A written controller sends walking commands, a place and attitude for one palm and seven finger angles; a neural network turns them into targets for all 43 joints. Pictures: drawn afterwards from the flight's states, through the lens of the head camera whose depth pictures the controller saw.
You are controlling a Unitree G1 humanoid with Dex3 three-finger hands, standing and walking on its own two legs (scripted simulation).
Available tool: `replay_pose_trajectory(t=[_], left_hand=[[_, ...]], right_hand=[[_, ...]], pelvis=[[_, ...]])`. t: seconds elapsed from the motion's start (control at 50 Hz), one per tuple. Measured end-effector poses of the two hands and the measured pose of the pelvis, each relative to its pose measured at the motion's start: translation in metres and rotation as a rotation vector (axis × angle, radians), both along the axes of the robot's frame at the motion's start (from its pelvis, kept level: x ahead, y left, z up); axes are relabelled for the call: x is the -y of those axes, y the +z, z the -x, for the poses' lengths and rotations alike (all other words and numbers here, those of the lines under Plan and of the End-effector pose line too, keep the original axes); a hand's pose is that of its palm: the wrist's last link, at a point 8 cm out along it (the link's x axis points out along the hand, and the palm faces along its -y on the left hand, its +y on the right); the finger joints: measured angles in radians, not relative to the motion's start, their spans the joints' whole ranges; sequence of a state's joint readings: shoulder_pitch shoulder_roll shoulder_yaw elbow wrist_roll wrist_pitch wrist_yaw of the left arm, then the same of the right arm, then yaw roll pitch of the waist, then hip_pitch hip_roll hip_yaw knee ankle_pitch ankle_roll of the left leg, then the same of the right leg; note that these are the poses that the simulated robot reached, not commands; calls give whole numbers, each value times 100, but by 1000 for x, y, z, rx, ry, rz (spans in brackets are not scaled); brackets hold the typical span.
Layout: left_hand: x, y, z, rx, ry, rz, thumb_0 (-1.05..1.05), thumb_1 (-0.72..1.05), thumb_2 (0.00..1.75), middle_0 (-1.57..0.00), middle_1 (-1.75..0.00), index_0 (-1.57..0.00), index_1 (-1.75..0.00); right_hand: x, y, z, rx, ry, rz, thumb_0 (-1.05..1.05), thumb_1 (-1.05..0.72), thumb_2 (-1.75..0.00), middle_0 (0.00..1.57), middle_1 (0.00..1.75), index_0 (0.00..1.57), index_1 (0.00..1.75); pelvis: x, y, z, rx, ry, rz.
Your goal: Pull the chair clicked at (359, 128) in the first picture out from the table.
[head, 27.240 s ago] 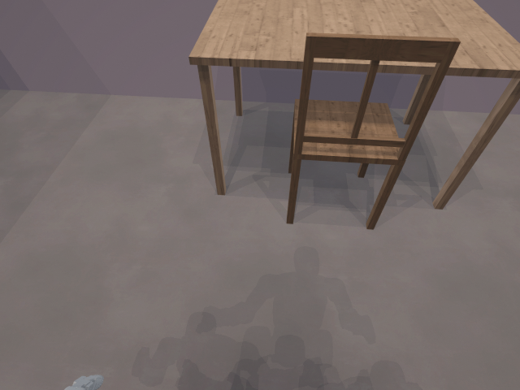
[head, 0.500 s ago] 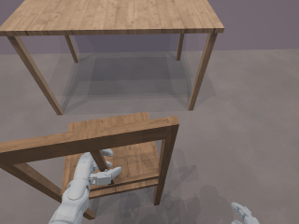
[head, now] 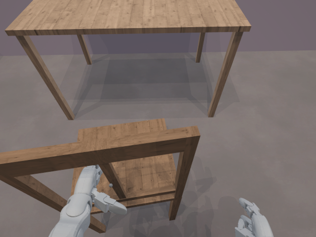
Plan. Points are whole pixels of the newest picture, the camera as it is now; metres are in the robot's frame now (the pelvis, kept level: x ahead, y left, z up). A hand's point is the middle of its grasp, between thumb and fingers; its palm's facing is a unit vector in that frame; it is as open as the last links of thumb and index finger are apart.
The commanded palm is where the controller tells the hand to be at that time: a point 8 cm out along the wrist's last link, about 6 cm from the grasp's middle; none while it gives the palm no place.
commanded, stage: draw the fingers out of the gap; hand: left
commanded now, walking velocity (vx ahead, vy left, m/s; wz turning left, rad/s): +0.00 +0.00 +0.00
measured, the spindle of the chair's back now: (114, 181) +0.28 +0.13 -0.06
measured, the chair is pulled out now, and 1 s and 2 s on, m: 0.60 0.60 0.60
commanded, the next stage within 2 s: draw the hand back to the body in 0.86 s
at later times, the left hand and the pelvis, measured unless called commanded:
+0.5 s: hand (105, 213) +0.19 +0.14 -0.03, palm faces -0.01 -0.99 -0.16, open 17.5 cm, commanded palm +0.18 +0.18 -0.01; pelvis +0.00 +0.00 -0.01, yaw +1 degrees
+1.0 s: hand out of the picture +0.13 +0.13 -0.03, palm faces +0.00 -0.99 -0.15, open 17.5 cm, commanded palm +0.11 +0.18 +0.00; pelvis -0.01 +0.00 -0.02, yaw +1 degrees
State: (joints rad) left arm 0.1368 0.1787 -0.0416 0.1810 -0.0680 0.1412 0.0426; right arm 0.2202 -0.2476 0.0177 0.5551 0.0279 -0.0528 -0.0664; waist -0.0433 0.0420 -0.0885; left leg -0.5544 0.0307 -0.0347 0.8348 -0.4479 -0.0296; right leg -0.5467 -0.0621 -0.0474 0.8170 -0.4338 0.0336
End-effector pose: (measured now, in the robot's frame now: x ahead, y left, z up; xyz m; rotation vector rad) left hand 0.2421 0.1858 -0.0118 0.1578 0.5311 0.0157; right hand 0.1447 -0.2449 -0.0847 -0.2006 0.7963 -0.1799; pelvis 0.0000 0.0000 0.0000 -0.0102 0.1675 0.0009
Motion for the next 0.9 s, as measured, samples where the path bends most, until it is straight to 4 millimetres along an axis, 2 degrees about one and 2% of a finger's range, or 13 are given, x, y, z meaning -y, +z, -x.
replay_pose_trajectory(t=[0.1,0.18,0.44,0.66,0.9], left_hand=[[6,0,0,-4,-11,3,-1,-54,21,-3,-8,-3,-8],[4,-1,4,-7,2,7,-1,-54,20,-1,-3,-2,-3],[-4,-2,59,-39,21,-9,-1,-54,20,0,0,-1,0],[3,3,86,-31,20,1,-1,-54,20,0,0,-1,0],[2,3,121,-60,42,3,-1,-54,20,0,0,-1,0]], right_hand=[[2,0,-2,2,4,11,1,-91,-90,20,30,21,30],[5,1,1,-3,-7,15,1,-91,-90,20,30,21,30],[9,0,4,18,-12,32,1,-91,-90,20,30,21,30],[-2,1,-9,88,-1,10,1,-91,-90,20,30,21,30],[-9,3,-21,137,5,5,1,-90,-90,20,30,21,30]], pelvis=[[0,-2,-1,-3,4,1],[2,-2,-1,-6,-2,-2],[4,-8,1,-13,11,4],[4,-14,5,-15,17,5],[3,-20,6,-22,22,11]])
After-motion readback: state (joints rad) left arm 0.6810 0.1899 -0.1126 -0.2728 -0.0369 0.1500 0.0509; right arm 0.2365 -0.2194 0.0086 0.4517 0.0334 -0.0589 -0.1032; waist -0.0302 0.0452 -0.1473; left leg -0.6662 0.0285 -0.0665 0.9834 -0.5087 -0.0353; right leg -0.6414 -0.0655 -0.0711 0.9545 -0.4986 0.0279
